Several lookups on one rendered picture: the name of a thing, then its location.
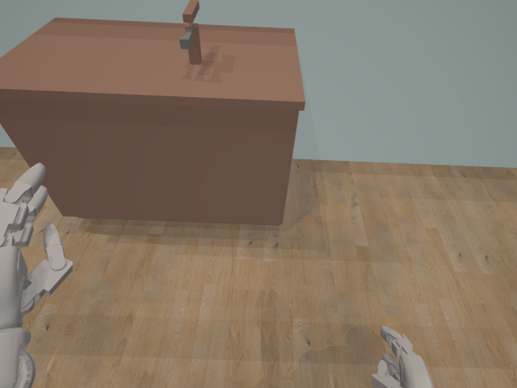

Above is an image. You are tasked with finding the right robot hand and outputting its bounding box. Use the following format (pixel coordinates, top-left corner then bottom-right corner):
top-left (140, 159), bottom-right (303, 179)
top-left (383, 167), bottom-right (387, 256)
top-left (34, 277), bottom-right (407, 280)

top-left (372, 326), bottom-right (434, 388)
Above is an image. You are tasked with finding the left robot forearm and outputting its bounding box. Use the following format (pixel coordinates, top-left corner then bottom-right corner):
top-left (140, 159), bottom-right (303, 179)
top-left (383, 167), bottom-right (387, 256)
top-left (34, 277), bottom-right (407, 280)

top-left (0, 327), bottom-right (36, 388)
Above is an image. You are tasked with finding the tap lever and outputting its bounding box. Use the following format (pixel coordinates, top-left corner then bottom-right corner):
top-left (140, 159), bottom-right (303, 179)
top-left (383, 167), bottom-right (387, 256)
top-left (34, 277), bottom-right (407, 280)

top-left (179, 28), bottom-right (194, 49)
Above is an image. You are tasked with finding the counter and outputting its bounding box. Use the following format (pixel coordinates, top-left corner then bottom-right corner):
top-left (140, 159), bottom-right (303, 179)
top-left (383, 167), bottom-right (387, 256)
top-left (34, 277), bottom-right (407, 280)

top-left (0, 0), bottom-right (305, 226)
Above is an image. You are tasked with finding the left robot hand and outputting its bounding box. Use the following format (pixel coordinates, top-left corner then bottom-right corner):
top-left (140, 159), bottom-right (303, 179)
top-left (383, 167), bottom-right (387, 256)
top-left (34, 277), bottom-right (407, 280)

top-left (0, 163), bottom-right (73, 330)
